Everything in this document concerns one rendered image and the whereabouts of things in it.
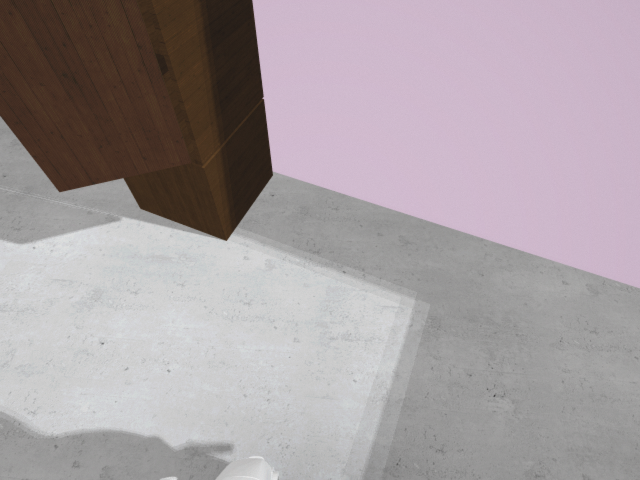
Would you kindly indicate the cupboard door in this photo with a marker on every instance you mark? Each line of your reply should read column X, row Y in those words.
column 82, row 90

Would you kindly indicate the robot left thigh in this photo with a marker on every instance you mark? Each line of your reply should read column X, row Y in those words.
column 248, row 469

